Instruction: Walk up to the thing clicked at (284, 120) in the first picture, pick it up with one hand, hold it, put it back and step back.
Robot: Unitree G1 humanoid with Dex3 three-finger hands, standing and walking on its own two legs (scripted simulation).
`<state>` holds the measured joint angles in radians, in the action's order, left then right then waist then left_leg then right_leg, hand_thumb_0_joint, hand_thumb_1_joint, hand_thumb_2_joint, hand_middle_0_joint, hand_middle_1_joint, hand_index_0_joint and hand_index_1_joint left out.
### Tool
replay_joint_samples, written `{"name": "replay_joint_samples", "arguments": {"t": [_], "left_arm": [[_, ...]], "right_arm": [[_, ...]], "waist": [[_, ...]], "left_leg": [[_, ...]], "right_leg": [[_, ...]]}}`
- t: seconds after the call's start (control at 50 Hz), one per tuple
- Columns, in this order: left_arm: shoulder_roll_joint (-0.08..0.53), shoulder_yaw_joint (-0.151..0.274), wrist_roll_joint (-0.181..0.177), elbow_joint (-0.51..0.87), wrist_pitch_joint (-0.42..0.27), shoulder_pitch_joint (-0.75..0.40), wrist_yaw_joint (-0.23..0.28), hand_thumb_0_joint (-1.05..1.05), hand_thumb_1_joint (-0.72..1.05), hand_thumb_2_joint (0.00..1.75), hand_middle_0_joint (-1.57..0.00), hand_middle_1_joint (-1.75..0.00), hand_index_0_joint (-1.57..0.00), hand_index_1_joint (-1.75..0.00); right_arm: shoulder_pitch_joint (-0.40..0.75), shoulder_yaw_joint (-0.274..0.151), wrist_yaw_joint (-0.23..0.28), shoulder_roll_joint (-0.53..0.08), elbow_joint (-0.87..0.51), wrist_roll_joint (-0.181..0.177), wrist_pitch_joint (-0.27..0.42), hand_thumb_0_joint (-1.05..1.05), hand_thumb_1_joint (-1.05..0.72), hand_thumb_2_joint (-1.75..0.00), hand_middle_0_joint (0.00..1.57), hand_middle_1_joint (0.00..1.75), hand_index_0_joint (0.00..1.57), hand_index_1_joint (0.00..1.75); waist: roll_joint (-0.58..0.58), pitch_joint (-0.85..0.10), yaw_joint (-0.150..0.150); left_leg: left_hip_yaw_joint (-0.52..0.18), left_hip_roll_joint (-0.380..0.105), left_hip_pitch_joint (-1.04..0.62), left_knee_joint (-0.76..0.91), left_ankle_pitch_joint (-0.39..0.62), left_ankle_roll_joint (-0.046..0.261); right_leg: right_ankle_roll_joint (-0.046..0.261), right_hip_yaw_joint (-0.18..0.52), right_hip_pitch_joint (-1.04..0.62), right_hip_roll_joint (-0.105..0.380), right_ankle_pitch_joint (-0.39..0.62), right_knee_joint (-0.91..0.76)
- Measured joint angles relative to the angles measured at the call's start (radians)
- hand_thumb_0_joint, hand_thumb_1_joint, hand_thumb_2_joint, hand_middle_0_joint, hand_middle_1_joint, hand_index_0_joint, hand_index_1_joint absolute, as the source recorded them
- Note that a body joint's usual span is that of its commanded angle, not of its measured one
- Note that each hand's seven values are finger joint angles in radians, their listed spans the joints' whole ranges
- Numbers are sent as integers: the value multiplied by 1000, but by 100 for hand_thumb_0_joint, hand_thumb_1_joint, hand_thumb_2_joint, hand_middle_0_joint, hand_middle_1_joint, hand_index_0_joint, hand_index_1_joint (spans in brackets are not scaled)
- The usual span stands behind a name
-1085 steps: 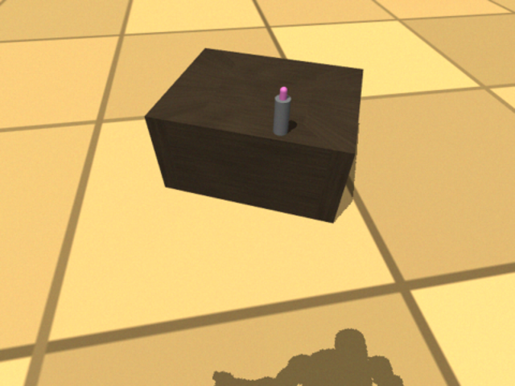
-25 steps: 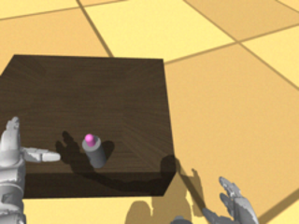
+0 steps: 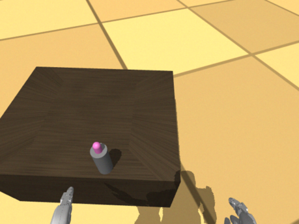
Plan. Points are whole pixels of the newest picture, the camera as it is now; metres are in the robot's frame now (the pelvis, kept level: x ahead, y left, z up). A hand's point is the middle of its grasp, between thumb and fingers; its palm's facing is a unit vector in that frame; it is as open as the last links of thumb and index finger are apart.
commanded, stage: home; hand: left
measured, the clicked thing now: (101, 156) +0.40 +0.20 -0.19
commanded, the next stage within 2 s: stand in 1.98 s
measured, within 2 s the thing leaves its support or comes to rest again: neither
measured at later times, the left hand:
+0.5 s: hand out of the picture +0.11 +0.21 -0.10, palm faces -0.02 -0.94 -0.34, open 17.5 cm
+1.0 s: hand out of the picture +0.03 +0.25 -0.11, palm faces +0.00 -0.92 -0.39, open 17.4 cm
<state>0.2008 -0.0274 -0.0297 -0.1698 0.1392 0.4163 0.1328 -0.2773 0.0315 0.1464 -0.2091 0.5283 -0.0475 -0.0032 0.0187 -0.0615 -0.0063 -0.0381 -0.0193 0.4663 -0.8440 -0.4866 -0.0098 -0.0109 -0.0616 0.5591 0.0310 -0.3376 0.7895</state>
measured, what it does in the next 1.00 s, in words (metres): stands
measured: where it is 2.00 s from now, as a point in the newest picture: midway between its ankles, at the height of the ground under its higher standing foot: outside the picture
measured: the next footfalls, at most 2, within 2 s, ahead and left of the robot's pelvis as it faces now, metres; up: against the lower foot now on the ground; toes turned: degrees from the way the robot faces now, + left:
none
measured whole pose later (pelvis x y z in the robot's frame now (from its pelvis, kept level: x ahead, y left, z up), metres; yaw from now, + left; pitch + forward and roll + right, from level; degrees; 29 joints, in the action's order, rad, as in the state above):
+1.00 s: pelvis -0.01 +0.00 +0.04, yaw +1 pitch -4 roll +0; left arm 0.34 -0.02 0.03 -1.06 0.00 0.21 0.03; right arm -0.23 0.00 0.01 -0.33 1.04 0.02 -0.02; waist 0.03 0.02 0.02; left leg -0.04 0.01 0.08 -0.42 -0.27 -0.01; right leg -0.01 -0.07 0.19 0.06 -0.17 0.44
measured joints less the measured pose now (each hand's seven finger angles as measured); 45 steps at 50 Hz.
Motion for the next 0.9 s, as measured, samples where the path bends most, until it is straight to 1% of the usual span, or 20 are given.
{"name": "replay_joint_samples", "arguments": {"t": [0.06,0.16,0.36,0.4,0.42,0.46,0.54,0.66,0.76,0.9], "left_arm": [[-1,-4,7,8,11,0,6,-1,-57,4,-6,-5,-6,-5],[2,4,16,5,23,-21,13,-1,-58,3,-6,-5,-6,-5],[-5,2,20,9,42,-21,12,-1,-59,2,-5,-5,-5,-5],[14,-2,63,-85,-15,-56,-24,-1,-58,3,-5,-5,-5,-5],[29,-4,78,-151,-40,-78,-46,-1,-58,3,-6,-5,-5,-5],[59,-5,92,-274,-75,-110,-79,-1,-57,4,-6,-5,-6,-5],[101,10,92,-453,-112,-122,-107,-1,-55,5,-6,-5,-6,-6],[141,24,81,-636,-133,-118,-109,-1,-55,5,-6,-5,-6,-6],[154,24,71,-740,-137,-137,-102,0,-55,5,-6,-5,-6,-6],[147,15,63,-842,-132,-184,-102,0,-53,6,-6,-6,-6,-6]], "right_arm": [[12,4,10,6,7,9,24,1,-82,-86,19,29,19,29],[30,9,17,10,12,18,59,1,-82,-86,19,29,19,29],[34,11,10,4,22,20,105,1,-86,-88,20,30,20,30],[52,5,-24,-6,68,75,94,1,-87,-89,20,30,20,30],[62,4,-46,-17,101,94,76,1,-87,-89,20,30,20,30],[70,-3,-81,-39,162,108,42,1,-88,-89,20,30,20,30],[50,-31,-118,-75,245,102,8,1,-89,-90,20,30,20,30],[18,-55,-130,-117,339,94,-9,1,-90,-90,20,30,20,30],[12,-53,-129,-127,411,84,-20,1,-90,-90,20,30,20,30],[28,-36,-131,-123,485,76,-24,1,-90,-90,20,30,20,30]], "waist": [[-2,3,1],[-4,3,0],[-9,9,1],[-13,31,9],[-14,36,13],[-15,41,20],[-7,41,25],[5,55,18],[5,73,17],[5,82,21]], "left_leg": [[-3,-1,-1,-1,5,-4],[-8,-2,-10,4,15,-9],[-10,-1,-15,11,30,-9],[-6,3,-41,24,37,-9],[-5,5,-56,34,40,-7],[-2,10,-89,53,46,-5],[-1,15,-154,105,61,-4],[-1,20,-244,209,103,-1],[-2,23,-303,289,143,-1],[-4,28,-362,377,191,0]], "right_leg": [[4,-3,-2,-1,3,2],[9,-8,-12,-2,11,-2],[10,-9,-22,-1,30,-17],[12,-6,-44,2,32,-23],[13,-5,-57,5,33,-27],[12,-2,-85,9,33,-36],[8,-1,-146,13,39,-75],[3,-3,-232,18,71,-165],[1,-6,-291,20,105,-238],[-2,-8,-346,25,144,-313]]}}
